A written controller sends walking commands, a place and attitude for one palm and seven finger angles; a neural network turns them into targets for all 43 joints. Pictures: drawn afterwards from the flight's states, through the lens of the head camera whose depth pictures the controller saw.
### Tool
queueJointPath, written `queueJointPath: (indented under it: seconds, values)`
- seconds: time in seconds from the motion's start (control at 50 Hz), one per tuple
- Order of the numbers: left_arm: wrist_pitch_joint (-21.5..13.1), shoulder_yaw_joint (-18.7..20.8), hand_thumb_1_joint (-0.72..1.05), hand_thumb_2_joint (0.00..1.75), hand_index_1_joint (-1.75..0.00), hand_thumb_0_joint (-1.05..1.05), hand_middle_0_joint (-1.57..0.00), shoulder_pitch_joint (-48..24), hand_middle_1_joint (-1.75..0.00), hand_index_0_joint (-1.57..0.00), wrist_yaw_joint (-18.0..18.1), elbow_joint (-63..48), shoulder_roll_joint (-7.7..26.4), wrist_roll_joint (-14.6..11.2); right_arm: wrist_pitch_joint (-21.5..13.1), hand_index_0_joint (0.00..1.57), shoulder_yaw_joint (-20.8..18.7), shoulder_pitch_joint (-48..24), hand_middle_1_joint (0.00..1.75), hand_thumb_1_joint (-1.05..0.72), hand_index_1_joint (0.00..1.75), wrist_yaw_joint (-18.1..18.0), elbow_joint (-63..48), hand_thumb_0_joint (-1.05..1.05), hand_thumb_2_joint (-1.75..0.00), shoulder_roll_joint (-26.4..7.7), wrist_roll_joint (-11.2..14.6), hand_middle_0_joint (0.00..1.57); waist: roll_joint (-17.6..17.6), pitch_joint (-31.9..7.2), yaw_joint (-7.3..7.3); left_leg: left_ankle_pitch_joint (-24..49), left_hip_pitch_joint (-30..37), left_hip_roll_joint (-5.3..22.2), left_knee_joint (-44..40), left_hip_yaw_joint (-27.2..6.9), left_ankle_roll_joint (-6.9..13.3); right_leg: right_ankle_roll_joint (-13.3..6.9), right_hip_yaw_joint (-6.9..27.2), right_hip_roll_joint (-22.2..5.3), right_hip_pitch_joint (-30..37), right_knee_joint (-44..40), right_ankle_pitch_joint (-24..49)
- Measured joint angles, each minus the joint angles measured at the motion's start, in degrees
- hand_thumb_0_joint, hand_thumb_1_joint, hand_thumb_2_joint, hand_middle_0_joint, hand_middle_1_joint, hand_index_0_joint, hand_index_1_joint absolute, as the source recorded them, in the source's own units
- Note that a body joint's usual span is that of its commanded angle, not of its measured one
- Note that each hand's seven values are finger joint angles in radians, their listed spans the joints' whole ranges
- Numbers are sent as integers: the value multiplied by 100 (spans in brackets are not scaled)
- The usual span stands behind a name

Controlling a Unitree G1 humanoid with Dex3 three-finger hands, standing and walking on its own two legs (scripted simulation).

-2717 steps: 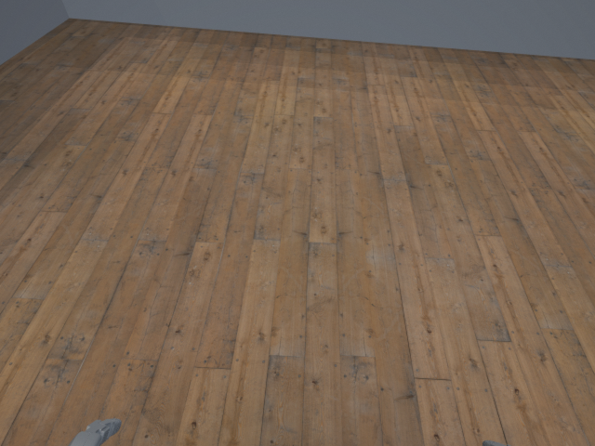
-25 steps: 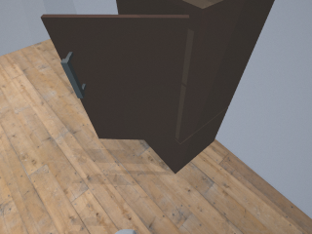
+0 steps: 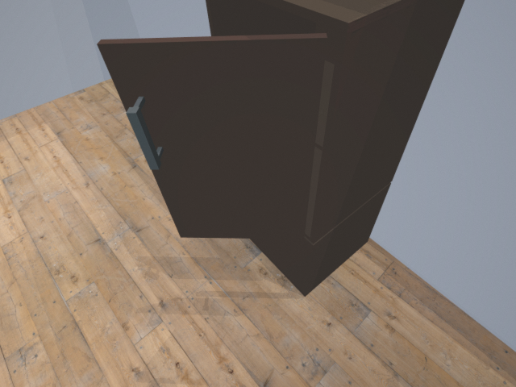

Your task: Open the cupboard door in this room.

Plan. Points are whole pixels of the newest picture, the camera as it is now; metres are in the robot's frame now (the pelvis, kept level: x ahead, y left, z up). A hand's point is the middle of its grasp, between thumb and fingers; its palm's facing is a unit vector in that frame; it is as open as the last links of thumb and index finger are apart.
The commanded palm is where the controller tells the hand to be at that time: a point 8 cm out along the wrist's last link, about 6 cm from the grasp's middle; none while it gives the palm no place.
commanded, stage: come to a stop and stand still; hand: left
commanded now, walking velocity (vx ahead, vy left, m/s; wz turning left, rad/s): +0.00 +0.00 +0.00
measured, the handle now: (148, 134) +0.54 +0.27 +0.09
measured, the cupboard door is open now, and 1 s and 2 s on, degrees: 48 48 48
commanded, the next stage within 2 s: look again from close up in 0.86 s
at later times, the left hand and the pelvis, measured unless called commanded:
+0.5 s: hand out of the picture +0.07 +0.14 -0.16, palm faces -0.03 -0.97 -0.24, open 7.4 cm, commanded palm none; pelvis +0.01 -0.05 +0.01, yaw +0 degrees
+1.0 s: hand out of the picture +0.05 +0.12 -0.16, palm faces +0.01 -0.97 -0.24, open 7.4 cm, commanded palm none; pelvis +0.02 -0.07 +0.01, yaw +1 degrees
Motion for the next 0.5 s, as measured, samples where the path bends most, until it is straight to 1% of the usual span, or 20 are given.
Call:
queueJointPath:
  seconds: [0.14,0.36,0.5]
  values:
    - [-56,-22,91,90,-30,0,-20,-67,-30,-20,-41,52,58,-9,-70,20,64,-16,30,-92,29,37,228,0,-90,-60,4,20,-24,12,-5,164,123,44,-327,9,-84,-27,6,54,44,-180,95]
    - [-147,-62,91,90,-30,0,-20,-433,-30,-20,-72,96,9,-28,-90,20,62,-44,30,-91,29,9,628,1,-90,-146,10,20,-155,75,-103,239,271,223,-529,-75,-283,-212,-95,232,176,-328,119]
    - [-173,-62,91,90,-30,0,-20,-596,-30,-20,-83,117,-5,-37,-80,20,76,-50,30,-91,29,-2,792,1,-90,-110,6,20,-224,55,-151,256,337,345,-603,-139,-405,-328,-171,350,261,-417,125]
